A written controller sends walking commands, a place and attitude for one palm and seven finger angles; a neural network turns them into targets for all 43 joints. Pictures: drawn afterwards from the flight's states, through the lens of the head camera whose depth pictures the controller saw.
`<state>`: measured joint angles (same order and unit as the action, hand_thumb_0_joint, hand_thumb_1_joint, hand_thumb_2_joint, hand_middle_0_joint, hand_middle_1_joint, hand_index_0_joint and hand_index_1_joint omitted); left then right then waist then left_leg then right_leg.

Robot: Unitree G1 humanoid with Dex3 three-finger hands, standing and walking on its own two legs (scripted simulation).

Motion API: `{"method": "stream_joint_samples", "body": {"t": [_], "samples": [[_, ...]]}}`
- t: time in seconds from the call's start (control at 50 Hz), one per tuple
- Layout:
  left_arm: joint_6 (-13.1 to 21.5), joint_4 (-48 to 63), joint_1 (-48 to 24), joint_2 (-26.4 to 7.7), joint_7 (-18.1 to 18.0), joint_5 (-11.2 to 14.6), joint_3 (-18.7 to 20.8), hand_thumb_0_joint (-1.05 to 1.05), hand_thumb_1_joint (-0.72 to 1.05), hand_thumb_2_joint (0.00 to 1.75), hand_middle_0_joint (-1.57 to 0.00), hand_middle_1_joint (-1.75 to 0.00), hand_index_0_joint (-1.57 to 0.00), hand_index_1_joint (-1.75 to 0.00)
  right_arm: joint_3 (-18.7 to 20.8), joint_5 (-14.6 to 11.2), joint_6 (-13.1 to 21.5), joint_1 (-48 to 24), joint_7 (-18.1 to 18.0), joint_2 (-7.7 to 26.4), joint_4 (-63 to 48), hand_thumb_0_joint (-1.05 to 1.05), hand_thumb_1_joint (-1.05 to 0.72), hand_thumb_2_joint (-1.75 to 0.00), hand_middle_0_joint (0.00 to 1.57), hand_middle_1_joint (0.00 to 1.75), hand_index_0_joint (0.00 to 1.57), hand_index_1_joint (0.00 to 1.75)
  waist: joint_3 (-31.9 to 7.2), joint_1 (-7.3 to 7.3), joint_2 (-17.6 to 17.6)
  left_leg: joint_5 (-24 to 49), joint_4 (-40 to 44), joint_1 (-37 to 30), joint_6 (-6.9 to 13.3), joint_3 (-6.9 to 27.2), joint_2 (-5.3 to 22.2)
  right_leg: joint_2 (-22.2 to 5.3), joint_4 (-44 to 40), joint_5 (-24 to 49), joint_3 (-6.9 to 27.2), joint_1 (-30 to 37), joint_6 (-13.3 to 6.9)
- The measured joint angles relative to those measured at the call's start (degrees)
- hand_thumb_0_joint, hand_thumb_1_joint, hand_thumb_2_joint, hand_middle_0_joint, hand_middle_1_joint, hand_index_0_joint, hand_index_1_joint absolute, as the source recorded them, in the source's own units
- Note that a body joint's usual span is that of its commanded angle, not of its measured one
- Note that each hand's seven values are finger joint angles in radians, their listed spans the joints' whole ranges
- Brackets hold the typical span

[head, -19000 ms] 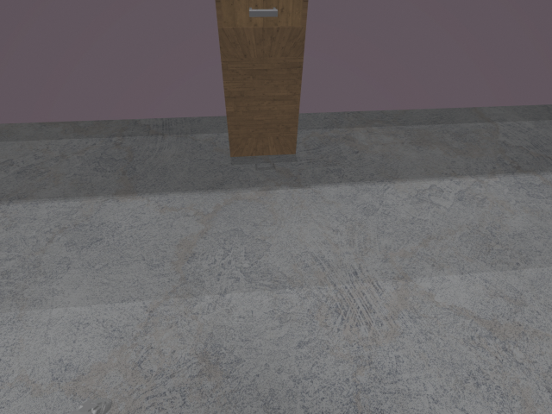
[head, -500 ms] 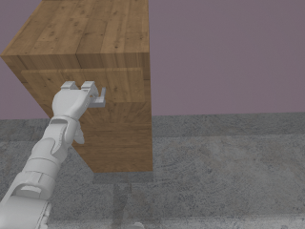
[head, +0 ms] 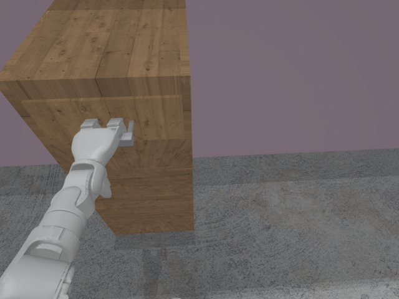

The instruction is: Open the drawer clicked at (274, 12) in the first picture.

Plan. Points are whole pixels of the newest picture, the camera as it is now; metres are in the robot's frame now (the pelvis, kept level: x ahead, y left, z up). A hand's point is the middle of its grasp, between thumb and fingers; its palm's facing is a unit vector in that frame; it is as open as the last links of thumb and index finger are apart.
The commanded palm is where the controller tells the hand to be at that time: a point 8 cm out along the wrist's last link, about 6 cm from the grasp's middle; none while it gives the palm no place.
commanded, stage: lower the fingers behind the handle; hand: left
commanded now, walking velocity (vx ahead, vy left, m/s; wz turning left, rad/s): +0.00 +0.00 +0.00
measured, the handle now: (108, 132) +0.46 +0.23 +0.05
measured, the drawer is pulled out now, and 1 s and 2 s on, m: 0.00 0.00 0.09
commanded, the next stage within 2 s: close the thumb around the handle in 0.36 s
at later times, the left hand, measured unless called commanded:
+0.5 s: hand (108, 154) +0.42 +0.23 +0.03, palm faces -0.03 -0.04 -1.00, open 13.8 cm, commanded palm +0.40 +0.22 +0.08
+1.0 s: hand (107, 153) +0.42 +0.23 +0.03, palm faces -0.03 -0.03 -1.00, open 6.7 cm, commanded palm +0.40 +0.22 +0.08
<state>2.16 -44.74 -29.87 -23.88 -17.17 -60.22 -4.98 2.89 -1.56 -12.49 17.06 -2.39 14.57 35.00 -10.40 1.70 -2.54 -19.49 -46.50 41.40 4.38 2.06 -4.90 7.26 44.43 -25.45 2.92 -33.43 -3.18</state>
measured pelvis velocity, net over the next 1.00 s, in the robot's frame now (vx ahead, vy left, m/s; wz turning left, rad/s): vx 0.00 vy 0.00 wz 0.00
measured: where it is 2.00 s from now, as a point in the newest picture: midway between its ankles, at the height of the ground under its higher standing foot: outside the picture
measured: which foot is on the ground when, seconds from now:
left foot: down 0.00-1.00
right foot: down 0.00-1.00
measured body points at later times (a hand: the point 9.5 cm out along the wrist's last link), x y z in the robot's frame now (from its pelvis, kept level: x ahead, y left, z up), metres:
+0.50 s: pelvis +0.00 +0.00 +0.00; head +0.04 +0.00 +0.45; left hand +0.42 +0.23 +0.08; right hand +0.07 -0.25 -0.13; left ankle +0.02 +0.07 -0.70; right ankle -0.05 -0.10 -0.70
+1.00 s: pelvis +0.00 +0.00 +0.00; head +0.05 +0.00 +0.45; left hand +0.42 +0.23 +0.08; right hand +0.07 -0.26 -0.13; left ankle +0.02 +0.07 -0.70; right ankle -0.05 -0.10 -0.70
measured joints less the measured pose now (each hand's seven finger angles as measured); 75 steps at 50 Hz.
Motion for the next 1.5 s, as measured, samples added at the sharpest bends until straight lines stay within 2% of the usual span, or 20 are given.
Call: {"method": "stream_joint_samples", "body": {"t": [0.08,0.16,0.22,0.32,0.46,0.54,0.62,0.7,0.84,1.02,1.12,1.34,1.5], "samples": [[-0.88,-0.23,-0.93,1.21,-3.64,-0.96,-0.57,0.00,-0.49,0.30,-0.27,-1.21,-0.32,-1.21,0.60,0.36,0.31,-0.54,0.77,0.22,1.34,0.00,-0.91,-0.90,0.20,0.30,0.20,0.30,-0.31,-0.42,-0.23,-0.55,-2.00,2.40,0.11,0.26,-0.32,-0.17,2.01,-0.86,-0.57,-2.25,0.18],[-4.53,-2.38,-2.65,2.49,-5.68,-1.08,-1.39,0.00,-0.49,0.30,-0.28,-1.21,-0.32,-1.21,0.30,0.34,0.08,-1.19,1.19,-0.31,2.22,0.00,-0.91,-0.90,0.20,0.30,0.20,0.30,-0.54,-0.19,-0.42,-0.72,-2.64,3.13,0.22,0.31,-0.42,-0.24,2.62,-1.09,-0.73,-2.92,0.32],[-7.48,-4.64,-4.44,3.06,-5.50,-0.85,-2.39,0.00,-0.49,0.30,-0.28,-1.21,-0.32,-1.20,-0.23,0.15,-0.10,-1.33,1.22,-0.97,2.34,0.00,-0.91,-0.90,0.20,0.30,0.20,0.30,-0.44,0.32,-0.49,-0.54,-2.29,2.71,0.26,0.40,-0.44,-0.28,2.19,-0.89,-0.79,-2.46,0.36],[-9.54,-7.15,-5.96,3.42,-2.94,0.24,-2.60,0.00,-0.49,0.30,-0.30,-1.20,-0.32,-1.20,-1.11,-0.03,-0.28,-0.63,0.79,-1.76,1.91,0.00,-0.91,-0.90,0.20,0.30,0.20,0.30,-0.33,0.93,-0.54,-0.05,-0.88,1.04,0.33,0.24,-0.31,-0.27,0.69,-0.21,-0.44,-0.84,0.40],[-6.40,-7.35,-6.00,1.97,-0.29,-0.01,-1.99,0.00,-0.49,0.30,-0.31,-1.20,-0.32,-1.20,-1.39,-0.01,0.10,0.83,0.19,-1.64,1.10,0.00,-0.91,-0.90,0.20,0.30,0.20,0.30,-0.04,1.08,-0.31,0.29,-0.16,0.34,0.31,0.10,-0.18,-0.21,0.07,0.18,-0.22,-0.24,0.34],[-4.45,-6.48,-5.72,1.47,-0.75,-0.27,-1.52,0.00,-0.47,0.31,-0.31,-1.21,-0.32,-1.21,-1.03,-0.01,0.40,1.31,0.12,-1.16,1.17,0.00,-0.91,-0.90,0.20,0.30,0.20,0.30,-0.04,0.85,-0.17,0.21,-0.63,1.12,0.27,0.13,-0.13,-0.14,0.55,0.08,-0.33,-1.02,0.32],[-4.06,-6.43,-6.06,1.53,-2.13,-0.78,-1.58,0.00,-0.39,0.35,-0.32,-1.22,-0.33,-1.21,-0.66,0.00,0.64,1.43,0.28,-0.67,1.43,0.00,-0.91,-0.90,0.20,0.30,0.20,0.30,-0.08,0.70,-0.18,0.10,-1.30,2.15,0.20,0.36,-0.18,-0.12,1.16,-0.11,-0.67,-1.96,0.27],[-4.69,-6.77,-6.27,1.58,-2.94,-1.09,-1.70,0.00,-0.24,0.41,-0.34,-1.23,-0.34,-1.23,-0.46,0.00,0.61,1.14,0.43,-0.48,1.73,0.00,-0.91,-0.90,0.20,0.30,0.20,0.30,-0.33,0.73,-0.25,0.07,-1.61,2.74,0.11,0.41,-0.12,-0.05,1.49,-0.15,-0.76,-2.56,0.21],[-6.35,-8.08,-6.73,1.72,-2.50,-0.11,-1.59,0.00,0.10,0.56,-0.36,-1.27,-0.36,-1.27,-0.80,-0.20,0.65,0.85,0.42,-0.77,1.58,0.00,-0.91,-0.90,0.20,0.30,0.20,0.30,-0.43,1.10,-0.28,0.13,-1.18,2.08,0.00,0.37,0.03,0.06,1.06,0.01,-0.66,-1.97,0.09],[-5.24,-7.39,-6.04,0.75,-0.99,-0.12,-1.14,0.00,0.58,0.76,-0.39,-1.32,-0.40,-1.32,-1.19,-0.27,0.63,1.10,0.12,-0.99,0.90,0.00,-0.91,-0.90,0.20,0.30,0.20,0.30,-0.35,1.22,-0.18,0.08,-0.70,1.47,-0.16,0.38,0.22,0.22,0.41,0.16,-0.58,-1.32,-0.12],[-4.30,-6.23,-4.92,0.57,-1.05,0.05,-0.71,0.00,0.75,0.84,-0.39,-1.34,-0.41,-1.34,-0.97,-0.25,0.48,1.12,0.10,-0.82,1.01,0.00,-0.91,-0.90,0.20,0.30,0.20,0.30,-0.49,1.00,-0.32,-0.17,-0.69,1.33,-0.14,0.27,0.28,0.26,0.30,0.02,-0.43,-1.17,-0.13],[-4.03,-3.85,-2.33,0.34,-0.91,0.03,0.04,0.00,0.75,0.84,-0.39,-1.35,-0.42,-1.35,-0.96,-0.38,-0.23,0.48,0.23,-0.77,0.83,0.00,-0.91,-0.90,0.20,0.30,0.20,0.30,-0.90,0.98,-0.15,-0.56,-0.21,0.38,-0.11,-0.18,0.48,0.37,-0.27,-0.11,0.13,-0.30,-0.17],[-4.84,4.91,5.97,0.69,-0.35,1.54,0.75,0.01,0.74,0.82,-0.39,-1.35,-0.42,-1.35,-0.74,-0.64,-0.78,0.05,0.85,-0.49,-0.48,0.00,-0.91,-0.90,0.20,0.30,0.20,0.30,-1.26,0.54,-0.45,-0.99,1.29,-2.38,0.20,-1.33,0.78,0.45,-1.85,0.00,1.59,2.26,0.05]]}}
